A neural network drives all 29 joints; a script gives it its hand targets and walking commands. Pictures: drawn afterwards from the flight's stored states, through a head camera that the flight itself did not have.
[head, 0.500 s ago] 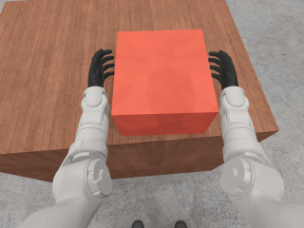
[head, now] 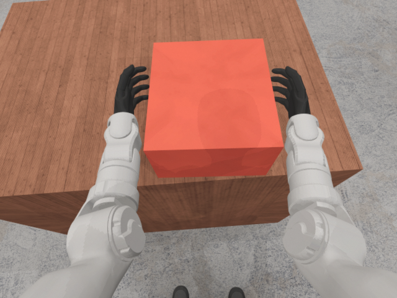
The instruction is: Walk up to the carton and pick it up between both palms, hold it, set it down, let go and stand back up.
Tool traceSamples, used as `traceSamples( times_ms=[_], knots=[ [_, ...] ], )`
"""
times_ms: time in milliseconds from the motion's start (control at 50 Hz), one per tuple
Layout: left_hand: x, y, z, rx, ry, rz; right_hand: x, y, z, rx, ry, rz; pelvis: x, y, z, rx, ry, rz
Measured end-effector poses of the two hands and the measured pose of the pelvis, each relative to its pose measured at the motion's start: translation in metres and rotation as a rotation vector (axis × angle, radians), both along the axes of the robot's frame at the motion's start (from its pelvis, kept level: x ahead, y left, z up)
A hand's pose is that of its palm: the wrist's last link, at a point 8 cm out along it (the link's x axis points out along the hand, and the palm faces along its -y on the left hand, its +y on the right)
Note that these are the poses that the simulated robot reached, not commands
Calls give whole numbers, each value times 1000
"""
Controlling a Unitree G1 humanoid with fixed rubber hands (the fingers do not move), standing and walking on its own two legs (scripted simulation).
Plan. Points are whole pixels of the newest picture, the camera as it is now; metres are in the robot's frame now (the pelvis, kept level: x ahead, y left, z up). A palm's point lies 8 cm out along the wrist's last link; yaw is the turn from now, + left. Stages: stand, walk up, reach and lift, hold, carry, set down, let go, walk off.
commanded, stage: reach and lift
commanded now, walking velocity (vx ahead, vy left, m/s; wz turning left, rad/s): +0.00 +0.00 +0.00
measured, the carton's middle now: (209, 109) +0.49 -0.03 +0.00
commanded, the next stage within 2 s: none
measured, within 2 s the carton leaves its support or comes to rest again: leaves its support in 1.08 s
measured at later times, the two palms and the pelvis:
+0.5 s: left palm (126, 108) +0.47 +0.13 +0.06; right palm (297, 111) +0.43 -0.20 +0.05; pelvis +0.00 +0.01 +0.00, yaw -1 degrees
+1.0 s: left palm (121, 127) +0.43 +0.14 +0.06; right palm (299, 132) +0.39 -0.19 +0.05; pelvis -0.01 +0.03 +0.00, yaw -1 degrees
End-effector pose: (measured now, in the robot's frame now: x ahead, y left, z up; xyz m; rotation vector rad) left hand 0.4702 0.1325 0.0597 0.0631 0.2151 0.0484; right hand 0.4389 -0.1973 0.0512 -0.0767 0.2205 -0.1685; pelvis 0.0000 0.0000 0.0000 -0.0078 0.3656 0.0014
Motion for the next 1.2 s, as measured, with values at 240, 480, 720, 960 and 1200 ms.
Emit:
traceSamples(
  times_ms=[240, 480, 720, 960, 1200],
  knots=[
    [0, 0, 0, -13, 0, -8, -3, 0, 1, -12, 0, -10, -4, 4, 0, 1, 9, -2],
    [0, -1, 0, 7, 0, -12, -5, 0, 0, -6, -4, -15, -2, 8, -1, -3, 25, -10],
    [-5, -2, 3, -1, -21, -29, -16, 1, 3, -34, -31, -37, -2, 18, -1, -13, 21, -17],
    [-37, 5, 3, 25, 12, -22, -46, 8, 1, -8, -4, -35, -5, 27, 2, -21, -41, -22],
    [-77, 2, 19, -11, 8, 17, -75, 4, 21, 8, -14, -10, -29, 10, 3, -13, -134, -6]
  ],
)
